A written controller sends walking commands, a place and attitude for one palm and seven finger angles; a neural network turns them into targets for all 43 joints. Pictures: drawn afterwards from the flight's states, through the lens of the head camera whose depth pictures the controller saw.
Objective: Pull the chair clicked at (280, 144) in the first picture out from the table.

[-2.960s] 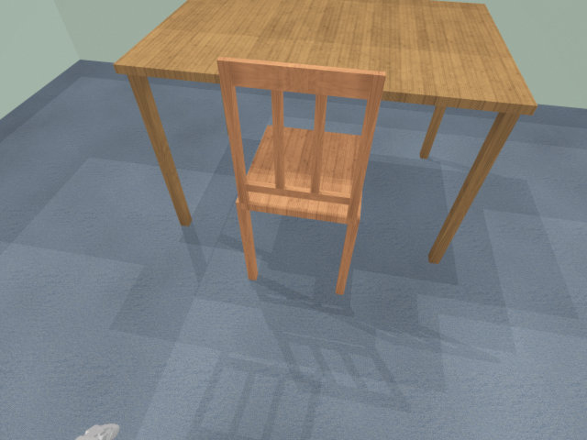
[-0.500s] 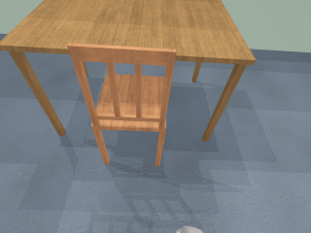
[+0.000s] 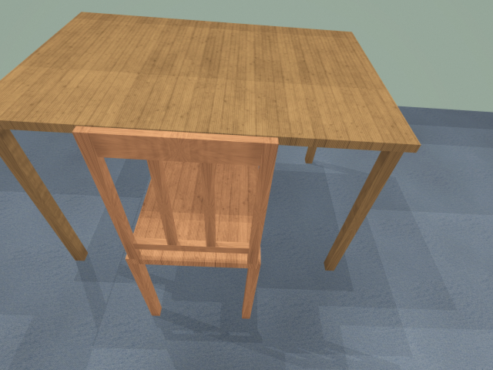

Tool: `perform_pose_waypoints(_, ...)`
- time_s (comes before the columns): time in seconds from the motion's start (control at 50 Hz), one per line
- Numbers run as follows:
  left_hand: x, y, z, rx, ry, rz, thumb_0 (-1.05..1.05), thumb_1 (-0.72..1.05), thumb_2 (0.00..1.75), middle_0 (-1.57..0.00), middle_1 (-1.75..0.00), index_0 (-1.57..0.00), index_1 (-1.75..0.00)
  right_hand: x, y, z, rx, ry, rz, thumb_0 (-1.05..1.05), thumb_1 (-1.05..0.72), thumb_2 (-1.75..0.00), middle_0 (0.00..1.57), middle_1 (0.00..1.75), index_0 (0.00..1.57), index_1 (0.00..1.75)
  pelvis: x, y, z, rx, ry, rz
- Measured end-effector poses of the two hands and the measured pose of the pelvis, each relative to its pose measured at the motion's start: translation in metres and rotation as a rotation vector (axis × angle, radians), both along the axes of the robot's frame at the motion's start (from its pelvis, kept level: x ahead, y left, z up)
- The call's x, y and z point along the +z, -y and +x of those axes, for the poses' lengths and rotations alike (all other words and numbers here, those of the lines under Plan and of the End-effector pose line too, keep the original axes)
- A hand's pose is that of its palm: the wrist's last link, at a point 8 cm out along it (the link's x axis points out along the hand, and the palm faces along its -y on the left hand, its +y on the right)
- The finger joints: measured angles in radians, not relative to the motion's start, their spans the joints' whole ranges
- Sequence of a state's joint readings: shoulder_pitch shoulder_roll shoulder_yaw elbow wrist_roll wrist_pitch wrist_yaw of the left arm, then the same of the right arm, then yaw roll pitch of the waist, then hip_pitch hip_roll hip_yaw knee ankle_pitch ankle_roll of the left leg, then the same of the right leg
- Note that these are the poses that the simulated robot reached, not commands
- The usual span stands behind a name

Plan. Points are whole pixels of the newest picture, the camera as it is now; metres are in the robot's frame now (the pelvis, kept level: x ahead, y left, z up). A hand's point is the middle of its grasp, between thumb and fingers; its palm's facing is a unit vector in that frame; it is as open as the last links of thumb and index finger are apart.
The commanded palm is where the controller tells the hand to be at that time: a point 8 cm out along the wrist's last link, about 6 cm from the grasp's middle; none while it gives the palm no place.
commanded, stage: come to a stop and stand still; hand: left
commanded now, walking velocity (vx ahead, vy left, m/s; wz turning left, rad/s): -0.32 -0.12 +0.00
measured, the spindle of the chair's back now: (164, 206) +0.47 +0.21 -0.07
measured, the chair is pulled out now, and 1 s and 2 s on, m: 0.00 0.00 0.00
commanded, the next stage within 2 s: look again from close up in 1.08 s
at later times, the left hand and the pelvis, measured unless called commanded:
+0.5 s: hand out of the picture +0.02 +0.14 -0.15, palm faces +0.03 -0.96 -0.27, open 7.4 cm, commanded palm none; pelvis +0.00 -0.05 +0.01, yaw -1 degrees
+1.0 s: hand out of the picture -0.07 +0.19 -0.16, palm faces +0.09 -0.98 -0.18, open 7.4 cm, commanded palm none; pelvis -0.05 +0.00 +0.02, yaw +1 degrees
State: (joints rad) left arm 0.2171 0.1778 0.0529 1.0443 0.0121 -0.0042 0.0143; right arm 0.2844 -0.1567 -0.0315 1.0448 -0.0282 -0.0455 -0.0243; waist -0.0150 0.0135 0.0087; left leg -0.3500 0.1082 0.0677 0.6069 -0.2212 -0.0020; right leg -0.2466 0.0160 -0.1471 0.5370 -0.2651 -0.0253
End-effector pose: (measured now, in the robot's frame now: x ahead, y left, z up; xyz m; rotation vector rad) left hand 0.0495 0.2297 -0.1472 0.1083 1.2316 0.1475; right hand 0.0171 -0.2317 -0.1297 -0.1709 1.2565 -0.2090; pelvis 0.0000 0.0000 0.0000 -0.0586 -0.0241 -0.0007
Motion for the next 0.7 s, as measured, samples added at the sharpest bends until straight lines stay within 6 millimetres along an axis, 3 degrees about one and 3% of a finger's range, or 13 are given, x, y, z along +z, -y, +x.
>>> perform_pose_waypoints(0.12,-0.001,-0.002,-0.009,0.039,-0.102,-0.018,0.00,0.92,0.90,-0.20,-0.30,-0.19,-0.30,0.010,-0.010,0.039,0.039,-0.033,-0.016,0.01,-0.95,-0.90,0.20,0.30,0.20,0.30,0.008,-0.006,0.024,-0.005,-0.006,0.052)
perform_pose_waypoints(0.26,0.011,0.001,-0.028,0.008,-0.225,0.040,0.01,0.91,0.90,-0.20,-0.30,-0.19,-0.30,0.006,0.004,0.062,0.012,-0.002,0.008,0.01,-0.93,-0.90,0.21,0.30,0.20,0.30,0.012,0.007,0.017,-0.041,-0.019,0.056)
perform_pose_waypoints(0.38,0.018,0.014,-0.031,0.000,-0.173,0.119,0.01,0.91,0.90,-0.20,-0.30,-0.19,-0.30,-0.015,0.040,0.054,-0.005,0.003,0.047,0.00,-0.91,-0.90,0.21,0.30,0.20,0.30,0.001,0.036,0.005,-0.045,-0.013,0.076)
perform_pose_waypoints(0.46,0.027,0.033,-0.033,-0.001,-0.130,0.120,0.01,0.91,0.90,-0.20,-0.30,-0.19,-0.30,-0.015,0.056,0.041,-0.009,-0.024,0.060,0.00,-0.91,-0.90,0.20,0.30,0.20,0.30,0.006,0.047,-0.001,-0.027,0.000,0.081)
perform_pose_waypoints(0.58,0.035,0.053,-0.035,0.019,-0.062,0.089,0.01,0.90,0.90,-0.20,-0.30,-0.20,-0.30,-0.008,0.064,0.018,0.011,-0.052,0.068,0.01,-0.91,-0.90,0.20,0.30,0.20,0.30,0.014,0.053,-0.012,-0.009,0.001,0.097)
perform_pose_waypoints(0.7,0.037,0.043,-0.061,0.064,-0.051,0.093,0.01,0.91,0.90,-0.21,-0.30,-0.20,-0.30,-0.002,0.057,0.002,0.050,-0.068,0.060,0.01,-0.91,-0.90,0.20,0.30,0.20,0.30,0.018,0.047,-0.029,0.008,-0.004,0.103)
